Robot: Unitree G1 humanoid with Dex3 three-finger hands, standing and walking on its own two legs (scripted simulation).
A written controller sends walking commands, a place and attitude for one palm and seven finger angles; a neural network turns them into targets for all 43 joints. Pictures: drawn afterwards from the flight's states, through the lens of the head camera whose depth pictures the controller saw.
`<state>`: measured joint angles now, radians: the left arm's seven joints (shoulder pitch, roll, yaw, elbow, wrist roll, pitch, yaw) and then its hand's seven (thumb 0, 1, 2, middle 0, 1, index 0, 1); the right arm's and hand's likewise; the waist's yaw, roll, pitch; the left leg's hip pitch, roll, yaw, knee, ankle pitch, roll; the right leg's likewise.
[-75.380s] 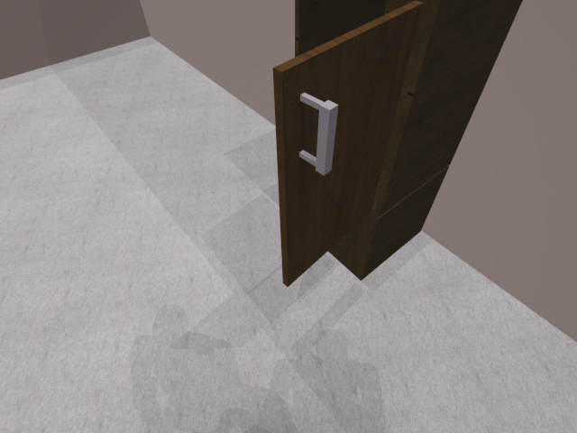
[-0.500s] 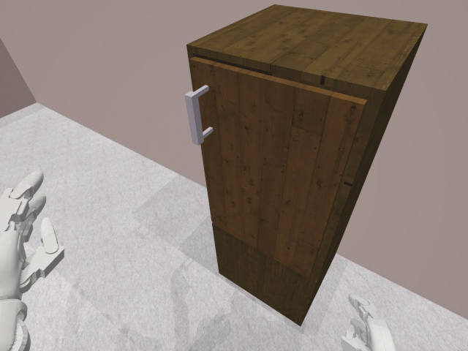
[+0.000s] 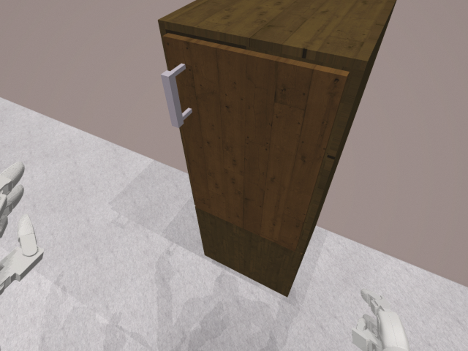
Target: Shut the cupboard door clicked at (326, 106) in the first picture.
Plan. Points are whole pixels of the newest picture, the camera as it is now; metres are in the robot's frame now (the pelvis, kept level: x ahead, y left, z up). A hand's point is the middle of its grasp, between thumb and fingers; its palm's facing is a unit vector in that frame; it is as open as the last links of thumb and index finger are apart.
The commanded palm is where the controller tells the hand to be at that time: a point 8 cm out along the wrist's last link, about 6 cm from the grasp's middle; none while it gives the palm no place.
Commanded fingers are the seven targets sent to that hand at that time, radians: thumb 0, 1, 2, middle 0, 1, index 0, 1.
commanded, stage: step back with the hand held close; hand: left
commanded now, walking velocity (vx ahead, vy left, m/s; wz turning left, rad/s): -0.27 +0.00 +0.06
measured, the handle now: (178, 96) +0.60 +0.17 +0.14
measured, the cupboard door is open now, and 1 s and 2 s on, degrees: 0 0 0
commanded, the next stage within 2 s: stop stepping back and stand still in 0.66 s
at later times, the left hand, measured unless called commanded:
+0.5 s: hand out of the picture +0.08 +0.29 +0.18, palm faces +0.52 -0.74 -0.42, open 7.4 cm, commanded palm +0.01 +0.32 +0.18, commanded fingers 0.00 0.90 0.90 -0.20 -0.30 -0.20 -0.30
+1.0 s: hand out of the picture -0.02 +0.31 +0.19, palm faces +0.50 -0.77 -0.40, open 7.4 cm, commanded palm -0.07 +0.34 +0.18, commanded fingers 0.00 0.90 0.90 -0.20 -0.30 -0.20 -0.30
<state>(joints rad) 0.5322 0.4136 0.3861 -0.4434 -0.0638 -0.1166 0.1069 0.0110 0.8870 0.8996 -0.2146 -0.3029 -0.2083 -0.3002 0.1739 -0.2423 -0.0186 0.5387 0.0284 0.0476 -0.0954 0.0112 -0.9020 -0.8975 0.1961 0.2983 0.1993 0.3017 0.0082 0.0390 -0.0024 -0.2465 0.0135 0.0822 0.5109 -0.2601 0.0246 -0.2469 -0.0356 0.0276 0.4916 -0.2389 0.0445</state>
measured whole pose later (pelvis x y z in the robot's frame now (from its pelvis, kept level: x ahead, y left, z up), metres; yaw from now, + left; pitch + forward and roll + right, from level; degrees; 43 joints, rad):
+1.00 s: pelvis -0.20 +0.03 +0.00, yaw +2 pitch +0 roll -3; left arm 0.53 0.44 0.48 -0.55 -0.06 -0.22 0.16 0.01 0.89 0.90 -0.21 -0.30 -0.21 -0.30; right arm 0.20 -0.15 0.02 0.57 0.01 -0.13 -0.05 0.01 -0.90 -0.90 0.20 0.30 0.20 0.30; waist 0.01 -0.03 -0.02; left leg -0.35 0.05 0.07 0.56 -0.20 0.04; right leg -0.33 0.04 -0.01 0.72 -0.39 0.03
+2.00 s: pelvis -0.23 +0.06 -0.01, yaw +0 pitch +0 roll -1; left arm 0.32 0.37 0.19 0.04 0.01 -0.06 0.05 0.00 0.90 0.90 -0.20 -0.30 -0.20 -0.30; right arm 0.14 -0.30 0.00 0.73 0.00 -0.08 0.00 0.01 -0.90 -0.90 0.20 0.30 0.20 0.30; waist 0.02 0.06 -0.06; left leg -0.32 -0.01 0.05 0.57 -0.25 0.04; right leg -0.24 0.01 -0.03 0.55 -0.31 -0.01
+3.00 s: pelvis -0.24 +0.05 +0.00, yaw +0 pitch -1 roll +0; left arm 0.34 0.09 0.01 1.15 0.02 0.00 0.04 0.00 0.91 0.90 -0.20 -0.30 -0.20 -0.30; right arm 0.33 -0.13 0.00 1.13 -0.01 0.01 -0.04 0.00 -0.91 -0.90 0.19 0.30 0.20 0.30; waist -0.01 0.00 0.00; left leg -0.23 -0.02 0.04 0.43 -0.18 0.04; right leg -0.16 0.01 -0.03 0.44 -0.25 -0.01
